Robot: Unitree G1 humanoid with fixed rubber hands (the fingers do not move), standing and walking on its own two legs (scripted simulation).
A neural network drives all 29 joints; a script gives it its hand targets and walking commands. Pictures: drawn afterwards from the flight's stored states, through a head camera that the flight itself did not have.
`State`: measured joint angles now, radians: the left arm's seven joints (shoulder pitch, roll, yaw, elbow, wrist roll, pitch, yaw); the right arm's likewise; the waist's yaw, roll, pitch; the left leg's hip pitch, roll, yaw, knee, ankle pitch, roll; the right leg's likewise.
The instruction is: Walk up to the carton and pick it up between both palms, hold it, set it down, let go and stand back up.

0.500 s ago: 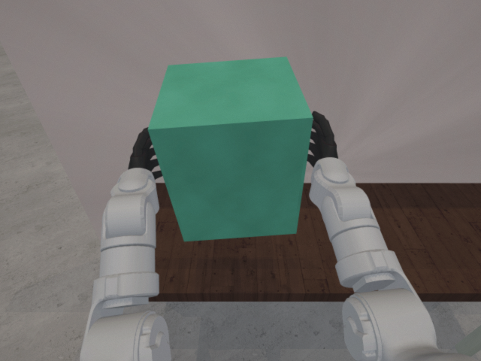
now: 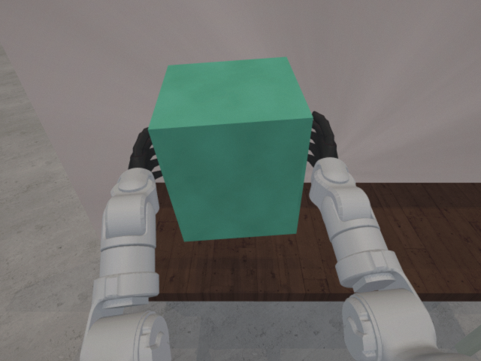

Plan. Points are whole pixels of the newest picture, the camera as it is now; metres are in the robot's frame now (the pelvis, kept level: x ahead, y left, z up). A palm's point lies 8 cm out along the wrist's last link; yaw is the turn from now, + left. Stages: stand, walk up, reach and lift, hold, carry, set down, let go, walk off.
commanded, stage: hold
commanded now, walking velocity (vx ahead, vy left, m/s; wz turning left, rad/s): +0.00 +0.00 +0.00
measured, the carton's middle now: (233, 151) +0.43 +0.01 +0.18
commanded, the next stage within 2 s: none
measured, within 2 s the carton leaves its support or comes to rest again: neither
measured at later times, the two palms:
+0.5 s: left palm (142, 173) +0.36 +0.16 +0.19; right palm (323, 159) +0.38 -0.14 +0.19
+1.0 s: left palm (142, 173) +0.36 +0.16 +0.18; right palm (322, 159) +0.38 -0.14 +0.19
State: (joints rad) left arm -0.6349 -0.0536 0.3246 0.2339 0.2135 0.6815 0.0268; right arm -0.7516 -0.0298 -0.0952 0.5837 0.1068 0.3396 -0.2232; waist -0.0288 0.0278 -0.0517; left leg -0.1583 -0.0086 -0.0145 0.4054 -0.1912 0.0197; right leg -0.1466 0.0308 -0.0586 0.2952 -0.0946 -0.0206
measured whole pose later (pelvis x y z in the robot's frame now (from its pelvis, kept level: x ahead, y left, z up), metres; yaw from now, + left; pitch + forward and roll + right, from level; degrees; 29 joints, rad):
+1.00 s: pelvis +0.00 +0.00 +0.00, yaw +0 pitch -3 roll -1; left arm -0.63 -0.05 0.32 0.23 0.21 0.68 0.03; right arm -0.75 -0.03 -0.10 0.58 0.11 0.34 -0.22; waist -0.03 0.03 -0.05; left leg -0.16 -0.01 -0.01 0.40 -0.19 0.02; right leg -0.15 0.03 -0.06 0.29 -0.09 -0.02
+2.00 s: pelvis +0.00 +0.00 +0.00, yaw +0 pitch -3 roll -1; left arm -0.63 -0.05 0.32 0.23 0.21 0.68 0.03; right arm -0.75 -0.03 -0.10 0.58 0.11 0.34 -0.22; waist -0.03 0.03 -0.05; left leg -0.16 -0.01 -0.01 0.40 -0.19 0.02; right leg -0.15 0.03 -0.06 0.29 -0.09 -0.02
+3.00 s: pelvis +0.00 +0.00 +0.00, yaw +0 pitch -3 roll -1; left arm -0.63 -0.05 0.32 0.22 0.21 0.69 0.03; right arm -0.75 -0.03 -0.10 0.57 0.11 0.34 -0.22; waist -0.03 0.03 -0.05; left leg -0.16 -0.01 -0.01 0.40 -0.19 0.02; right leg -0.14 0.03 -0.06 0.29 -0.10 -0.02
